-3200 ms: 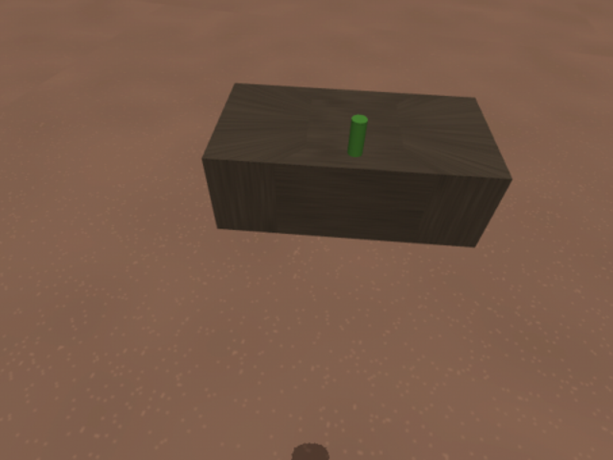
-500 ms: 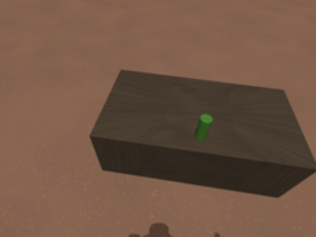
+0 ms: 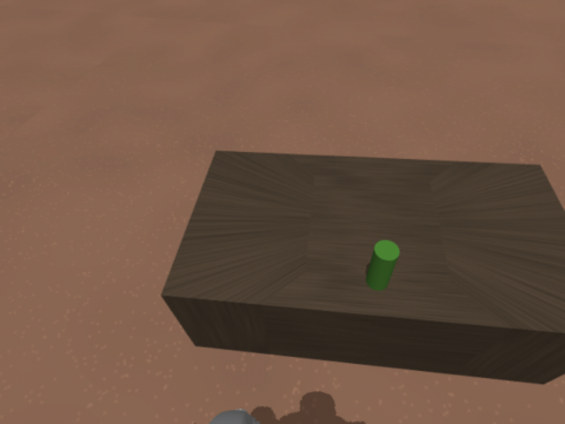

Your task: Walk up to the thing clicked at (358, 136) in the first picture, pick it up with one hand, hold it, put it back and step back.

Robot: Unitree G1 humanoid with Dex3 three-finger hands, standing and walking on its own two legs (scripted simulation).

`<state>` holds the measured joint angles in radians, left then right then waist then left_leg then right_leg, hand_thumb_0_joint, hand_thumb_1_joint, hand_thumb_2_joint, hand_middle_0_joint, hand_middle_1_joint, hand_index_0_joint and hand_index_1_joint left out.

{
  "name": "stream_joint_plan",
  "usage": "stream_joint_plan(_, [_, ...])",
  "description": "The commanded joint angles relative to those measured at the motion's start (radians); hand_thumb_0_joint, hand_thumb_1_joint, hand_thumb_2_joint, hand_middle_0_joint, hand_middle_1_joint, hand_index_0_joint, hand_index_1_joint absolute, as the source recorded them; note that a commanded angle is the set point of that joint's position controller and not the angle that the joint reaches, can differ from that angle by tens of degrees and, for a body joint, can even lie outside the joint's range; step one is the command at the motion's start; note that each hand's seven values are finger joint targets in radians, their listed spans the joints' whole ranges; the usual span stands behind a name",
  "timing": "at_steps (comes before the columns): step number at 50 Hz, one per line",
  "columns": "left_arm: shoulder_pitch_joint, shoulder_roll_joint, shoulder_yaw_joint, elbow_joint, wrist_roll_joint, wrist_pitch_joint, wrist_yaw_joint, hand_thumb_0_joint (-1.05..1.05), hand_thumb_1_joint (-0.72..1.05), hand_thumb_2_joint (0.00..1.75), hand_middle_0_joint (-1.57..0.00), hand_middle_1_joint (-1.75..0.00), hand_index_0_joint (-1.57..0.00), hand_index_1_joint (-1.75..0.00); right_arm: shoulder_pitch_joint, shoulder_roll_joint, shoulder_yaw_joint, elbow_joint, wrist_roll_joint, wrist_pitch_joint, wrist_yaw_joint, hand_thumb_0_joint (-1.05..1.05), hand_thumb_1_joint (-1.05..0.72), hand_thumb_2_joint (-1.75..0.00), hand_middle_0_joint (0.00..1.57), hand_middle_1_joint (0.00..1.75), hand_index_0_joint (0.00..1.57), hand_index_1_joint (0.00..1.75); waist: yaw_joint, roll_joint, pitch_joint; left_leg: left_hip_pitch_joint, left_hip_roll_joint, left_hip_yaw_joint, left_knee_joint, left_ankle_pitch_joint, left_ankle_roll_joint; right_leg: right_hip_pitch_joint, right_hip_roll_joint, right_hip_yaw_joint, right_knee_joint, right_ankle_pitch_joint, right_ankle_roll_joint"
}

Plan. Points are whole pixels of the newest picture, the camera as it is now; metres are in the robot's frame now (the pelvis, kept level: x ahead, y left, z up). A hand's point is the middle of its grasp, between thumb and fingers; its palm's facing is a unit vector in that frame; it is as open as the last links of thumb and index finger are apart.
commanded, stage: walk up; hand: right
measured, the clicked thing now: (381, 266) +0.54 -0.21 -0.30
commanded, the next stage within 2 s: stand in 1.40 s
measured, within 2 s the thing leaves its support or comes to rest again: neither
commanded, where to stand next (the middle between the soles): +0.12 +0.01 m, yaw -2 degrees
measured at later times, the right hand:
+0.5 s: hand out of the picture +0.15 -0.22 -0.14, palm faces -0.01 +0.93 -0.38, open 7.4 cm
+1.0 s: hand out of the picture +0.13 -0.23 -0.14, palm faces +0.03 +0.93 -0.35, open 7.4 cm
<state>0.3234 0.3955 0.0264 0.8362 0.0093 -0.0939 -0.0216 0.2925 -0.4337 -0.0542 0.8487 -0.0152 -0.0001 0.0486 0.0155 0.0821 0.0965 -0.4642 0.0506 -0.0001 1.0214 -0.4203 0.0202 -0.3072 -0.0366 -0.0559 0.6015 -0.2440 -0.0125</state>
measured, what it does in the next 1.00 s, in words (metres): steps on the spot: left foot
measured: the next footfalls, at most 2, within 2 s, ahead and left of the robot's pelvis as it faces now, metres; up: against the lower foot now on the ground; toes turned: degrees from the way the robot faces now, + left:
left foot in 0.14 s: +0.14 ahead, +0.17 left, +0.00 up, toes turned +1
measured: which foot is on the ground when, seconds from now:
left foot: up 0.00-0.12, down 0.14-1.00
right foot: down 0.00-1.00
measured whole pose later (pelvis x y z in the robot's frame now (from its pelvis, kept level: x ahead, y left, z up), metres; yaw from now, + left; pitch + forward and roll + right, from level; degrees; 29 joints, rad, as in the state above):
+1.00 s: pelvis +0.06 +0.04 +0.02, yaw -3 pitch -2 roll +0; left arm 0.07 0.35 0.01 1.15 0.00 0.01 -0.03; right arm 0.07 -0.36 0.00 1.17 -0.01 -0.02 0.00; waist -0.01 0.00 0.05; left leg -0.19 0.06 0.06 0.37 -0.14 -0.03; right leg -0.12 -0.03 0.01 0.37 -0.21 0.03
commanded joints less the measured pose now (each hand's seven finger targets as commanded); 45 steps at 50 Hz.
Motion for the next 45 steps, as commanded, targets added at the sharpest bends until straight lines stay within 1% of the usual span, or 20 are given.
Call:
stream_joint_plan(1, [-0.023, 0.279, 0.078, -0.067, 0.015, -0.005, 0.027, 0.0, 0.9, 0.9, -0.2, -0.3, -0.2, -0.3, 0.051, -0.13, -0.05, -0.041, 0.005, -0.023, -0.011, 0.0, -0.9, -0.9, 0.2, 0.3, 0.2, 0.3, -0.014, -0.289, -0.066, 0.091, 0.023, 0.021, -0.222, 0.07, -0.011, -0.042, -0.198, 0.159, -0.195, 0.23, -0.193])
stream_joint_plan(3, [-0.044, 0.27, 0.07, -0.05, 0.006, 0.011, 0.029, 0.0, 0.9, 0.9, -0.2, -0.3, -0.2, -0.3, 0.022, -0.126, -0.051, -0.017, 0.008, -0.03, -0.021, 0.0, -0.9, -0.9, 0.2, 0.3, 0.2, 0.3, -0.009, -0.269, -0.098, 0.18, -0.008, 0.062, -0.311, 0.144, -0.018, -0.063, -0.176, 0.125, -0.104, 0.28, -0.18])
stream_joint_plan(5, [-0.08, 0.237, 0.05, -0.05, -0.006, 0.035, 0.03, 0.0, 0.9, 0.9, -0.2, -0.3, -0.2, -0.3, 0.05, -0.137, -0.055, 0.012, 0.006, -0.042, -0.036, 0.0, -0.9, -0.9, 0.2, 0.3, 0.2, 0.3, -0.043, -0.197, -0.121, 0.32, -0.043, 0.076, -0.423, 0.276, -0.004, -0.151, -0.136, 0.103, 0.022, 0.176, -0.129])
stream_joint_plan(6, [-0.08, 0.197, 0.036, -0.048, -0.01, 0.044, 0.03, 0.0, 0.9, 0.9, -0.2, -0.3, -0.2, -0.3, 0.066, -0.164, -0.058, 0.019, 0.0, -0.049, -0.046, 0.0, -0.9, -0.9, 0.2, 0.3, 0.2, 0.3, -0.057, -0.122, -0.127, 0.336, 0.012, -0.004, -0.509, 0.285, 0.013, -0.176, -0.099, 0.083, 0.099, 0.075, -0.088])
stream_joint_plan(7, [-0.046, 0.146, 0.021, -0.045, -0.023, 0.054, 0.031, 0.0, 0.9, 0.9, -0.2, -0.3, -0.2, -0.3, 0.029, -0.224, -0.064, 0.003, -0.009, -0.06, -0.051, 0.0, -0.9, -0.9, 0.2, 0.3, 0.2, 0.3, -0.03, 0.037, -0.141, 0.328, 0.195, -0.266, -0.598, 0.28, 0.064, -0.213, -0.003, 0.054, 0.216, -0.067, -0.031])
stream_joint_plan(8, [-0.008, 0.183, 0.029, -0.014, -0.027, 0.072, 0.04, 0.0, 0.9, 0.9, -0.2, -0.3, -0.2, -0.3, -0.032, -0.282, -0.066, -0.021, 0.003, -0.061, -0.054, 0.0, -0.9, -0.9, 0.2, 0.3, 0.2, 0.3, -0.018, 0.074, -0.139, 0.215, 0.336, -0.442, -0.667, 0.198, 0.195, -0.151, 0.025, 0.075, 0.288, -0.327, -0.011])
stream_joint_plan(9, [-0.025, 0.23, 0.041, 0.023, -0.021, 0.081, 0.044, 0.0, 0.9, 0.9, -0.2, -0.3, -0.2, -0.3, -0.083, -0.287, -0.069, -0.015, 0.005, -0.057, -0.054, 0.0, -0.9, -0.9, 0.2, 0.3, 0.2, 0.3, -0.011, 0.044, -0.103, 0.126, 0.33, -0.44, -0.667, 0.121, 0.23, -0.096, -0.009, 0.098, 0.34, -0.353, -0.014])
stream_joint_plan(12, [-0.005, 0.216, 0.049, 0.08, -0.021, 0.076, 0.037, 0.0, 0.9, 0.9, -0.2, -0.3, -0.2, -0.3, -0.167, -0.248, -0.047, -0.001, -0.001, -0.052, -0.062, 0.0, -0.9, -0.9, 0.2, 0.3, 0.2, 0.3, 0.021, 0.115, -0.081, 0.112, 0.207, -0.231, -0.576, 0.217, 0.142, -0.046, -0.016, 0.064, 0.175, -0.214, -0.024])
stream_joint_plan(14, [0.03, 0.205, 0.053, 0.122, -0.007, 0.068, 0.035, 0.0, 0.9, 0.9, -0.2, -0.3, -0.2, -0.3, -0.187, -0.229, -0.035, 0.015, 0.01, -0.043, -0.059, 0.0, -0.9, -0.9, 0.2, 0.3, 0.2, 0.3, 0.04, 0.13, -0.119, 0.117, 0.181, -0.172, -0.488, 0.308, 0.11, 0.061, 0.001, 0.034, -0.008, -0.079, -0.026])
stream_joint_plan(15, [-0.01, 0.232, 0.058, 0.119, 0.005, 0.065, 0.037, 0.0, 0.9, 0.9, -0.2, -0.3, -0.2, -0.3, -0.168, -0.195, -0.024, 0.018, 0.015, -0.041, -0.058, 0.0, -0.9, -0.9, 0.2, 0.3, 0.2, 0.3, 0.024, 0.059, -0.128, 0.078, 0.159, -0.152, -0.465, 0.302, 0.073, 0.107, -0.037, 0.097, -0.04, 0.02, -0.039])
stream_joint_plan(16, [-0.069, 0.26, 0.059, 0.1, 0.007, 0.063, 0.034, 0.0, 0.9, 0.9, -0.2, -0.3, -0.2, -0.3, -0.163, -0.162, -0.013, 0.024, 0.022, -0.042, -0.058, 0.0, -0.9, -0.9, 0.2, 0.3, 0.2, 0.3, -0.002, -0.028, -0.126, 0.086, 0.105, -0.107, -0.453, 0.232, 0.037, 0.061, -0.096, 0.2, -0.078, 0.038, -0.066])
stream_joint_plan(17, [-0.137, 0.262, 0.053, 0.093, 0.0, 0.065, 0.027, 0.0, 0.9, 0.9, -0.2, -0.3, -0.2, -0.3, -0.164, -0.162, -0.015, 0.045, 0.026, -0.042, -0.06, 0.0, -0.9, -0.9, 0.2, 0.3, 0.2, 0.3, -0.027, -0.068, -0.104, 0.173, 0.066, -0.073, -0.476, 0.146, 0.02, -0.034, -0.108, 0.215, -0.075, 0.02, -0.083])
stream_joint_plan(18, [-0.172, 0.231, 0.04, 0.088, -0.007, 0.069, 0.024, 0.0, 0.9, 0.9, -0.2, -0.3, -0.2, -0.3, -0.165, -0.171, -0.014, 0.066, 0.017, -0.046, -0.062, 0.0, -0.9, -0.9, 0.2, 0.3, 0.2, 0.3, -0.032, -0.043, -0.103, 0.201, 0.083, -0.096, -0.524, 0.121, 0.023, -0.042, -0.09, 0.179, -0.065, 0.02, -0.063])
stream_joint_plan(19, [-0.166, 0.213, 0.032, 0.103, -0.009, 0.072, 0.022, 0.0, 0.9, 0.9, -0.2, -0.3, -0.2, -0.3, -0.198, -0.193, -0.017, 0.073, 0.015, -0.051, -0.061, 0.0, -0.9, -0.9, 0.2, 0.3, 0.2, 0.3, -0.015, 0.008, -0.109, 0.178, 0.111, -0.132, -0.556, 0.122, 0.034, 0.002, -0.061, 0.13, -0.041, 0.032, -0.046])
stream_joint_plan(21, [-0.13, 0.201, 0.027, 0.143, -0.009, 0.075, 0.022, 0.0, 0.9, 0.9, -0.2, -0.3, -0.2, -0.3, -0.236, -0.189, -0.007, 0.088, 0.015, -0.055, -0.06, 0.0, -0.9, -0.9, 0.2, 0.3, 0.2, 0.3, 0.008, -0.008, -0.139, 0.179, 0.144, -0.147, -0.573, 0.179, 0.06, 0.062, -0.047, 0.107, -0.043, 0.025, -0.037])
stream_joint_plan(25, [-0.179, 0.209, 0.024, 0.17, -0.011, 0.07, 0.019, 0.0, 0.9, 0.9, -0.2, -0.3, -0.2, -0.3, -0.256, -0.168, 0.006, 0.125, 0.02, -0.055, -0.059, 0.0, -0.9, -0.9, 0.2, 0.3, 0.2, 0.3, -0.007, -0.057, -0.123, 0.217, 0.098, -0.075, -0.561, 0.243, 0.03, 0.067, -0.079, 0.148, -0.121, 0.107, -0.045])
stream_joint_plan(29, [-0.217, 0.195, 0.02, 0.196, -0.011, 0.071, 0.019, 0.0, 0.9, 0.9, -0.2, -0.3, -0.2, -0.3, -0.27, -0.169, 0.006, 0.162, 0.018, -0.054, -0.058, 0.0, -0.9, -0.9, 0.2, 0.3, 0.2, 0.3, -0.01, -0.061, -0.157, 0.267, 0.105, -0.065, -0.585, 0.323, 0.029, 0.111, -0.082, 0.132, -0.152, 0.15, -0.031])
stream_joint_plan(37, [-0.286, 0.179, 0.016, 0.235, -0.009, 0.075, 0.014, 0.0, 0.9, 0.9, -0.2, -0.3, -0.2, -0.3, -0.3, -0.148, 0.015, 0.222, 0.014, -0.045, -0.052, 0.0, -0.9, -0.9, 0.2, 0.3, 0.2, 0.3, -0.019, -0.109, -0.102, 0.318, 0.086, -0.042, -0.673, 0.21, 0.0, 0.067, -0.095, 0.164, -0.293, 0.028, -0.023])
stream_joint_plan(43, [-0.286, 0.174, 0.022, 0.261, -0.01, 0.079, 0.012, 0.0, 0.9, 0.9, -0.2, -0.3, -0.2, -0.3, -0.297, -0.145, 0.017, 0.247, 0.013, -0.052, -0.055, 0.0, -0.9, -0.9, 0.2, 0.3, 0.2, 0.3, -0.013, -0.095, -0.144, 0.343, 0.094, -0.031, -0.699, 0.337, -0.009, 0.156, -0.092, 0.137, -0.297, 0.139, -0.013])
stream_joint_plan(45, [-0.288, 0.175, 0.023, 0.265, -0.009, 0.081, 0.014, 0.0, 0.9, 0.9, -0.2, -0.3, -0.2, -0.3, -0.303, -0.142, 0.016, 0.25, 0.013, -0.05, -0.056, 0.0, -0.9, -0.9, 0.2, 0.3, 0.2, 0.3, -0.012, -0.106, -0.131, 0.344, 0.092, -0.029, -0.706, 0.33, -0.009, 0.15, -0.091, 0.135, -0.31, 0.133, -0.011])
